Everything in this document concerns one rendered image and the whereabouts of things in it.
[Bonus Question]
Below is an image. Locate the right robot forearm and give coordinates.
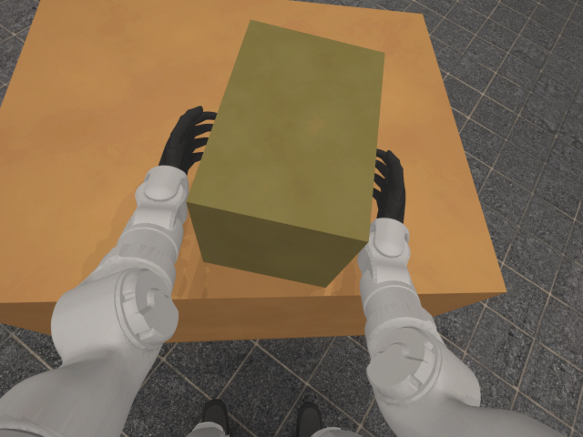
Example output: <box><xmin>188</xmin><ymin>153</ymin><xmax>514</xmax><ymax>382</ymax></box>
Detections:
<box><xmin>357</xmin><ymin>218</ymin><xmax>445</xmax><ymax>358</ymax></box>

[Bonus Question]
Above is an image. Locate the robot foot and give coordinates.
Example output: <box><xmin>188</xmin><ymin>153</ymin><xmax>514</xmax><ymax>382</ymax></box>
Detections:
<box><xmin>296</xmin><ymin>402</ymin><xmax>322</xmax><ymax>437</ymax></box>
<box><xmin>202</xmin><ymin>399</ymin><xmax>229</xmax><ymax>435</ymax></box>

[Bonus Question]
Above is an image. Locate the robot right upper arm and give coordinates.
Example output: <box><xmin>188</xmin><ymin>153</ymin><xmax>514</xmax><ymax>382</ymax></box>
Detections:
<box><xmin>366</xmin><ymin>327</ymin><xmax>567</xmax><ymax>437</ymax></box>

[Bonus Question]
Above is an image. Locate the pedestal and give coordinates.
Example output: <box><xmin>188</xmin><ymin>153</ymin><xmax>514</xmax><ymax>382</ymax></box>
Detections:
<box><xmin>0</xmin><ymin>0</ymin><xmax>507</xmax><ymax>343</ymax></box>

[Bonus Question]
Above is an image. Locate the robot right hand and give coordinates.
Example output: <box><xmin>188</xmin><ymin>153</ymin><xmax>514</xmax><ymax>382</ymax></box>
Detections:
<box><xmin>373</xmin><ymin>149</ymin><xmax>405</xmax><ymax>224</ymax></box>

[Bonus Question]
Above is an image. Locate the left robot forearm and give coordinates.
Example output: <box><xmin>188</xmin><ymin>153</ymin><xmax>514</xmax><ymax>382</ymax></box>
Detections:
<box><xmin>51</xmin><ymin>166</ymin><xmax>189</xmax><ymax>354</ymax></box>

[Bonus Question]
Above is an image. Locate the robot left upper arm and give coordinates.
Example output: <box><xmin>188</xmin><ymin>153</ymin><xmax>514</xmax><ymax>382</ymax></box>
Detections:
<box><xmin>0</xmin><ymin>268</ymin><xmax>179</xmax><ymax>437</ymax></box>

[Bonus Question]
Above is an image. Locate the left robot foot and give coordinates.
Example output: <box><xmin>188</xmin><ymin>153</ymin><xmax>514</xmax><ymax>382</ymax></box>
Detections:
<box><xmin>202</xmin><ymin>399</ymin><xmax>229</xmax><ymax>435</ymax></box>

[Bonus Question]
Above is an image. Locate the robot left hand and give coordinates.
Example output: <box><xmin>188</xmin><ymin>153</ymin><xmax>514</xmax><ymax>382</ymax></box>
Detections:
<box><xmin>159</xmin><ymin>106</ymin><xmax>217</xmax><ymax>175</ymax></box>

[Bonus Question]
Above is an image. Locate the right robot foot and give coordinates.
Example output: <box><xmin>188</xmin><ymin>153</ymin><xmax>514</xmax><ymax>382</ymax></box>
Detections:
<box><xmin>296</xmin><ymin>402</ymin><xmax>322</xmax><ymax>437</ymax></box>

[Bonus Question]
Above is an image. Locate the carton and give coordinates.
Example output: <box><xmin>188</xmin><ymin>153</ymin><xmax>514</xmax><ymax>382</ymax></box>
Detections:
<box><xmin>186</xmin><ymin>20</ymin><xmax>385</xmax><ymax>288</ymax></box>

